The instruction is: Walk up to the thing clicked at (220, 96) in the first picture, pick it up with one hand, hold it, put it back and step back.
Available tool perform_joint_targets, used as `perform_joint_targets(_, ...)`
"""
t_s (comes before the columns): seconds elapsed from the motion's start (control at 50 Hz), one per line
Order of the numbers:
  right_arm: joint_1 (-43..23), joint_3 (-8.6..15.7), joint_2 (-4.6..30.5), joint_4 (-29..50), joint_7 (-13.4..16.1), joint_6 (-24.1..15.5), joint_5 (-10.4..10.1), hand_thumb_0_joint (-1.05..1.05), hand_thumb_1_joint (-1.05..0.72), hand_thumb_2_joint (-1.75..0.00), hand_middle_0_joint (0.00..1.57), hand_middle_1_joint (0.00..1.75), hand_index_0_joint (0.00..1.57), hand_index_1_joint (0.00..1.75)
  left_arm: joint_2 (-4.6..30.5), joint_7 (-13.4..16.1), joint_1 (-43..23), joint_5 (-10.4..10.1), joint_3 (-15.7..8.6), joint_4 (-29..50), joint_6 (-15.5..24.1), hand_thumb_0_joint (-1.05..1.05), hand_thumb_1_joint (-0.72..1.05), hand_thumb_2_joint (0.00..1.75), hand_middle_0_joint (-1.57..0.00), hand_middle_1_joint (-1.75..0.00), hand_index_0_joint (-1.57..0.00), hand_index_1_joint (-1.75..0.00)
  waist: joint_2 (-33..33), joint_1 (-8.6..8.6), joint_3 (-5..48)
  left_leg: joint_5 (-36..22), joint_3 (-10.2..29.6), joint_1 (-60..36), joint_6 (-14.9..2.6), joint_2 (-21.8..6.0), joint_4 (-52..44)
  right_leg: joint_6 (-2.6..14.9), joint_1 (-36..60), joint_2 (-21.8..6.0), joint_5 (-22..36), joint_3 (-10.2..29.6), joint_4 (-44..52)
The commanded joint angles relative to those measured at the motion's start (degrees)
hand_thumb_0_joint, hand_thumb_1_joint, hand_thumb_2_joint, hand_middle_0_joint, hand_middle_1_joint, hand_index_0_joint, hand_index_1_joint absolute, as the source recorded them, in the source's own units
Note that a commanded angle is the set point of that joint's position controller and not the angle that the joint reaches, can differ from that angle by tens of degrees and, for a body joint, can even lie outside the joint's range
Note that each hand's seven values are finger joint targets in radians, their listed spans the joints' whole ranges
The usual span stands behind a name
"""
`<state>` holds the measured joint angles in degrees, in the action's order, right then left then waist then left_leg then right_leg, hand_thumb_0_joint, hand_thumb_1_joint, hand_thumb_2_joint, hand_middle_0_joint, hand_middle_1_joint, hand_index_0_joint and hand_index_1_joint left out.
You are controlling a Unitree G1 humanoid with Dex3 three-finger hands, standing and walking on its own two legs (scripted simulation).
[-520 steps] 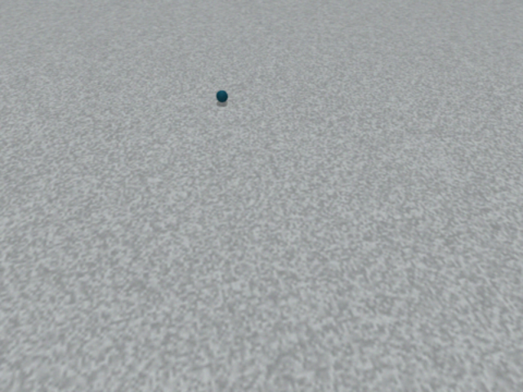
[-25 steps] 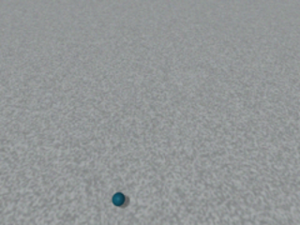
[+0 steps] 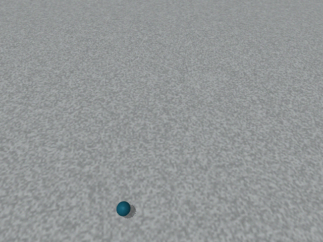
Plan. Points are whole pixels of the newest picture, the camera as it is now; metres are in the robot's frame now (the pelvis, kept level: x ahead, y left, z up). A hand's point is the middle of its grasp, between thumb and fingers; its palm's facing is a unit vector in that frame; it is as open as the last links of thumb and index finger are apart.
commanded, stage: walk up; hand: left
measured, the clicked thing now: (123, 208) +0.42 +0.21 -0.73
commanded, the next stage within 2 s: stand in 1.74 s
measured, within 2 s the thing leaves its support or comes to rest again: neither
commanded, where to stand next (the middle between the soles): +0.03 -0.02 m, yaw +0 degrees
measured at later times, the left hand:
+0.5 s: hand out of the picture +0.07 +0.24 -0.16, palm faces +0.02 -0.95 -0.32, open 7.4 cm
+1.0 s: hand out of the picture +0.09 +0.22 -0.14, palm faces +0.01 -0.94 -0.35, open 7.4 cm
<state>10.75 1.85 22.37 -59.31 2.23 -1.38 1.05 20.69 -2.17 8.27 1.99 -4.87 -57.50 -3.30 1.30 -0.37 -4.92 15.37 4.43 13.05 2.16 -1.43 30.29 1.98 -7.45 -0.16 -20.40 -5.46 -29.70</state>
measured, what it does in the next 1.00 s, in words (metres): steps on the spot: right foot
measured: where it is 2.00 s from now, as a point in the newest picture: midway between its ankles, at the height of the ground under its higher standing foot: outside the picture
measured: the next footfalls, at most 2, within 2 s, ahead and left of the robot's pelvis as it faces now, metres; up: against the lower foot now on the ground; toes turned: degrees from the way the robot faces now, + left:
right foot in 0.56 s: +0.02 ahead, -0.17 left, +0.00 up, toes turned +0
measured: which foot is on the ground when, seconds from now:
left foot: down 0.00-1.00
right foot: down 0.00-0.36, up 0.38-0.54, down 0.56-1.00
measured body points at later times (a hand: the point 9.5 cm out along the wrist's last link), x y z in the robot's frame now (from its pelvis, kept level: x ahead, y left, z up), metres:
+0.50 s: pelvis -0.01 -0.02 -0.01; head +0.03 -0.01 +0.44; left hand +0.07 +0.29 -0.14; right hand +0.08 -0.33 -0.12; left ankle +0.03 +0.12 -0.73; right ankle -0.03 -0.15 -0.71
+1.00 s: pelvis +0.00 -0.04 +0.01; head +0.01 -0.04 +0.46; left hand +0.09 +0.27 -0.11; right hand +0.09 -0.33 -0.12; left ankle +0.01 +0.10 -0.73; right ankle -0.01 -0.17 -0.73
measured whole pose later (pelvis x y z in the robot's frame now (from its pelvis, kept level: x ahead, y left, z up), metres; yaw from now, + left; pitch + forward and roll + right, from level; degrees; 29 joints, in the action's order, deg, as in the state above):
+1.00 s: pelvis +0.00 -0.04 +0.01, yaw +1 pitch -3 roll +0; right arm 5.4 0.9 20.1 -62.2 -1.0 0.5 0.2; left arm 20.2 -0.1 5.1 0.2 -0.6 -61.5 1.0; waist -0.4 -0.1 -4.3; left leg 11.7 0.7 8.3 1.4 -1.4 23.0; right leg -1.3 -6.1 -1.1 -14.0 1.6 -23.2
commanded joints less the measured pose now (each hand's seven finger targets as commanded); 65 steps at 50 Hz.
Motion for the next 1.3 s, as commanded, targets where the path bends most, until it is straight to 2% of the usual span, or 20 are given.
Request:
perform_joint_targets(0.0,3.3,3.4,14.6,3.9,1.3,-1.4,0.2,0.00,-0.90,-0.90,0.20,0.30,0.20,0.30,13.0,1.1,-2.5,-0.1,-3.2,6.3,1.0,0.00,0.90,0.90,-0.20,-0.30,-0.20,-0.30,-3.5,0.96,7.0,-22.9,7.5,-2.3,-9.65,-7.7,-1.6,1.70,-1.3,-5.2,14.6,4.8,-1.4)
perform_joint_targets(0.06,1.6,3.4,15.7,5.4,1.6,-1.6,0.3,0.00,-0.90,-0.90,0.20,0.30,0.20,0.30,12.2,1.0,-0.2,-0.2,-3.1,6.4,1.0,0.00,0.90,0.90,-0.20,-0.30,-0.20,-0.30,-6.4,-0.27,6.9,-19.8,13.1,0.6,-12.58,-10.7,-2.5,1.33,-1.1,-4.2,10.6,6.9,-3.6)
perform_joint_targets(0.12,-1.6,2.8,13.3,6.8,1.4,-1.1,-0.4,0.00,-0.90,-0.90,0.20,0.30,0.20,0.30,15.2,1.0,2.0,0.1,-4.0,6.1,1.9,0.00,0.90,0.90,-0.20,-0.30,-0.20,-0.30,0.6,-2.39,5.5,-14.6,1.0,8.7,-6.73,-1.1,9.7,5.56,4.3,-10.7,15.3,12.4,6.0)
perform_joint_targets(0.18,-0.9,2.3,10.8,7.3,1.6,-0.6,0.0,0.00,-0.90,-0.90,0.20,0.30,0.20,0.30,14.1,0.9,1.0,0.5,-3.4,8.6,2.2,0.00,0.90,0.90,-0.20,-0.30,-0.20,-0.30,5.6,-2.35,1.3,20.4,-4.5,11.4,-4.48,1.4,20.2,12.62,-1.4,-20.2,24.8,17.7,10.4)
perform_joint_targets(0.22,0.6,2.2,10.5,7.1,0.9,-1.0,-0.3,0.00,-0.90,-0.90,0.20,0.30,0.20,0.30,13.6,1.0,0.1,1.1,-2.8,9.5,2.3,0.00,0.90,0.90,-0.20,-0.30,-0.20,-0.30,6.2,-1.46,-0.8,16.8,-4.3,11.0,-4.74,0.1,15.3,11.30,-0.8,-16.4,31.1,13.2,6.3)
perform_joint_targets(0.28,6.4,2.8,10.0,4.8,0.6,-2.1,0.3,0.00,-0.90,-0.90,0.20,0.30,0.20,0.30,13.8,1.2,-1.7,-0.4,-2.2,9.8,2.1,0.00,0.90,0.90,-0.20,-0.30,-0.20,-0.30,6.9,1.91,4.9,-6.3,-7.9,0.1,-4.91,1.2,-4.1,5.40,1.4,-10.2,34.4,5.9,-3.3)
perform_joint_targets(0.3,8.4,3.7,12.5,4.6,0.8,-2.4,1.0,0.00,-0.90,-0.90,0.20,0.30,0.20,0.30,12.2,1.1,-1.3,-1.0,-1.5,11.0,2.1,0.00,0.90,0.90,-0.20,-0.30,-0.20,-0.30,2.0,2.90,8.4,-16.7,-2.2,-8.9,-7.01,-2.6,-7.0,2.66,-3.6,-7.9,31.3,4.1,-9.9)
perform_joint_targets(0.32,8.0,4.4,16.1,5.8,1.0,-2.8,1.7,0.00,-0.90,-0.90,0.20,0.30,0.20,0.30,9.1,1.0,-1.2,-1.7,-0.6,12.1,2.0,0.00,0.90,0.90,-0.20,-0.30,-0.20,-0.30,-7.4,2.89,10.4,-24.7,15.0,-13.4,-11.74,-14.0,-8.7,-0.51,-11.5,-2.2,16.8,2.7,-18.0)
perform_joint_targets(0.34,5.9,4.5,18.1,7.1,1.0,-2.8,0.6,0.00,-0.90,-0.90,0.20,0.30,0.20,0.30,11.0,1.5,0.2,-2.1,-1.7,10.5,0.8,0.00,0.90,0.90,-0.20,-0.30,-0.20,-0.30,-10.4,2.54,9.3,-23.8,24.3,-6.2,-20.37,-22.5,-10.3,-1.97,-10.7,0.1,-16.5,7.9,-23.2)
perform_joint_targets(0.36,4.0,4.7,17.3,7.2,0.9,-2.8,0.4,0.00,-0.90,-0.90,0.20,0.30,0.20,0.30,12.1,1.7,0.3,-1.9,-1.8,10.0,0.2,0.00,0.90,0.90,-0.20,-0.30,-0.20,-0.30,-6.6,1.61,6.3,-17.1,22.5,-1.0,-21.26,-22.0,-11.4,-1.65,-9.4,-1.4,-19.4,12.3,-27.0)
perform_joint_targets(0.46,-4.3,3.1,13.7,9.2,-0.1,-1.9,1.3,0.00,-0.90,-0.90,0.20,0.30,0.20,0.30,10.6,1.0,5.0,-2.2,-0.9,5.7,2.0,0.00,0.90,0.90,-0.20,-0.30,-0.20,-0.30,-11.1,-0.72,5.3,-8.8,5.5,1.9,-12.53,-12.0,-7.9,-1.06,-5.9,-1.4,-9.1,7.6,-9.7)
perform_joint_targets(0.52,-5.3,2.7,12.0,9.0,-1.3,-0.1,0.3,0.00,-0.90,-0.90,0.20,0.30,0.20,0.30,10.4,2.2,8.3,-1.4,-0.7,2.5,3.7,0.00,0.90,0.90,-0.20,-0.30,-0.20,-0.30,-9.0,-2.46,5.8,-8.4,0.8,6.0,-8.15,-8.5,-0.4,-1.12,3.9,-0.1,8.0,5.7,6.8)
perform_joint_targets(0.54,-4.3,2.0,9.1,9.2,-1.6,0.4,-0.4,0.00,-0.90,-0.90,0.20,0.30,0.20,0.30,13.5,2.7,7.2,-0.8,-1.2,3.0,4.5,0.00,0.90,0.90,-0.20,-0.30,-0.20,-0.30,-1.1,-1.59,5.7,-4.8,-2.3,7.8,-5.47,-4.7,5.4,0.44,3.9,-6.0,9.4,14.9,10.6)
perform_joint_targets(0.56,-4.8,1.9,7.6,9.1,-1.5,1.0,-0.6,0.00,-0.90,-0.90,0.20,0.30,0.20,0.30,18.4,2.8,3.8,-0.9,-1.6,3.9,5.1,0.00,0.90,0.90,-0.20,-0.30,-0.20,-0.30,7.0,-0.79,3.5,8.8,-4.5,7.8,-2.93,0.9,9.1,6.09,-4.9,-16.2,5.7,28.4,14.8)
perform_joint_targets(0.58,-3.6,2.8,9.5,7.3,-1.5,1.6,-0.4,0.00,-0.90,-0.90,0.20,0.30,0.20,0.30,19.8,2.7,-1.3,-0.6,-1.4,5.3,5.2,0.00,0.90,0.90,-0.20,-0.30,-0.20,-0.30,7.5,0.56,1.8,14.0,-2.3,0.3,-2.45,-0.3,14.6,10.27,-14.3,-19.6,2.9,31.0,14.7)
perform_joint_targets(0.62,-2.7,2.6,8.8,5.7,-2.1,1.2,-1.1,0.00,-0.90,-0.90,0.20,0.30,0.20,0.30,15.0,2.8,-5.0,-1.1,-0.1,5.6,5.6,0.00,0.90,0.90,-0.20,-0.30,-0.20,-0.30,4.3,2.45,1.0,10.7,-2.0,0.2,-3.14,-0.5,8.3,7.38,-10.8,-14.2,11.4,20.8,10.6)
perform_joint_targets(0.7,-2.4,2.6,10.2,4.4,-2.0,0.1,0.1,0.00,-0.90,-0.90,0.20,0.30,0.20,0.30,12.3,2.8,-1.2,-2.0,0.9,4.0,5.6,0.00,0.90,0.90,-0.20,-0.30,-0.20,-0.30,3.7,0.78,7.6,-18.5,2.2,-9.5,-5.29,-5.4,-5.5,0.48,-6.1,-7.3,21.6,12.8,4.2)
perform_joint_targets(0.74,-6.2,2.6,10.6,4.2,-2.5,0.2,-0.6,0.00,-0.90,-0.90,0.20,0.30,0.20,0.30,12.5,3.0,-0.9,-2.0,1.1,2.3,5.6,0.00,0.90,0.90,-0.20,-0.30,-0.20,-0.30,1.6,-0.14,7.5,-12.9,1.3,-7.6,-5.52,-4.8,-4.5,-0.04,-3.6,-6.7,11.8,12.0,9.3)
perform_joint_targets(0.94,-7.6,1.6,9.9,0.5,-2.4,0.5,-0.8,0.00,-0.90,-0.90,0.20,0.30,0.20,0.30,12.6,3.2,-4.2,-2.0,1.5,-1.0,5.7,0.00,0.90,0.90,-0.20,-0.30,-0.20,-0.30,-0.7,-0.17,7.5,-16.9,-0.1,-8.6,-4.39,-5.3,-10.0,-0.40,1.4,-6.7,20.4,10.6,11.0)
perform_joint_targets(1.28,-8.0,2.2,9.9,-0.8,-2.6,0.5,-0.4,0.00,-0.90,-0.90,0.20,0.30,0.20,0.30,12.6,2.9,-5.9,-1.3,2.0,-3.3,5.5,0.00,0.90,0.90,-0.20,-0.30,-0.20,-0.30,-2.0,0.57,6.5,-9.8,0.0,-8.0,-4.16,-5.5,-14.2,-1.14,1.6,-6.3,16.4,10.5,12.9)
